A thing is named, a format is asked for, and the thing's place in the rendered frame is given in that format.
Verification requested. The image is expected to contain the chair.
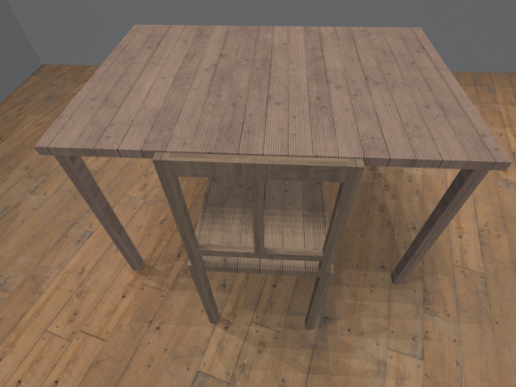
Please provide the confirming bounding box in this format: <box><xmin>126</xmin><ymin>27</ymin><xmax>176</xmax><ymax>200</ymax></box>
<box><xmin>152</xmin><ymin>152</ymin><xmax>364</xmax><ymax>330</ymax></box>

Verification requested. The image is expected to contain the table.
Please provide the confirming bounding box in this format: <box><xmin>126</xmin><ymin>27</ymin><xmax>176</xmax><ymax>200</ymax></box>
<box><xmin>34</xmin><ymin>25</ymin><xmax>513</xmax><ymax>285</ymax></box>

